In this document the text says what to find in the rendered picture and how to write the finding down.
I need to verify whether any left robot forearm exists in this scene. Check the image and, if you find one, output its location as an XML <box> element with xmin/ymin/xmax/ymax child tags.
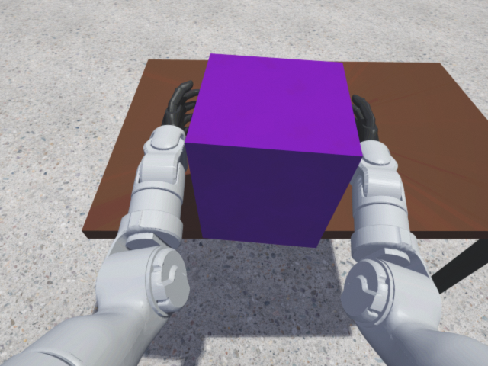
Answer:
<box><xmin>95</xmin><ymin>125</ymin><xmax>188</xmax><ymax>303</ymax></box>

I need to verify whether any right robot hand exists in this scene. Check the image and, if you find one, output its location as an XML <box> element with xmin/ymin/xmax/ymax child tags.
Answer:
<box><xmin>352</xmin><ymin>95</ymin><xmax>379</xmax><ymax>142</ymax></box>

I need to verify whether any left robot hand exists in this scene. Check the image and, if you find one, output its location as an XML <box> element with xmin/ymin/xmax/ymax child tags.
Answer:
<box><xmin>161</xmin><ymin>80</ymin><xmax>200</xmax><ymax>136</ymax></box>

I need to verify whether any right robot upper arm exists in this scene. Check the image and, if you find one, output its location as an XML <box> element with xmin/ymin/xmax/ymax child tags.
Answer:
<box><xmin>341</xmin><ymin>258</ymin><xmax>488</xmax><ymax>366</ymax></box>

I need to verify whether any left robot upper arm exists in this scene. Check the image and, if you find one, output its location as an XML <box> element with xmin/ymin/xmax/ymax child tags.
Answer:
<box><xmin>0</xmin><ymin>246</ymin><xmax>190</xmax><ymax>366</ymax></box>

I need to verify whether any carton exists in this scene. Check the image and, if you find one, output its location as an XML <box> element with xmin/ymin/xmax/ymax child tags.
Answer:
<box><xmin>185</xmin><ymin>53</ymin><xmax>363</xmax><ymax>248</ymax></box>

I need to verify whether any right robot forearm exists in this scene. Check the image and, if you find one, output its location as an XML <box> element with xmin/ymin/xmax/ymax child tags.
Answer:
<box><xmin>349</xmin><ymin>140</ymin><xmax>434</xmax><ymax>283</ymax></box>

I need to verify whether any table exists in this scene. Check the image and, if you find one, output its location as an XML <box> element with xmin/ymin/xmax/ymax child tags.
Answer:
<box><xmin>82</xmin><ymin>59</ymin><xmax>488</xmax><ymax>294</ymax></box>

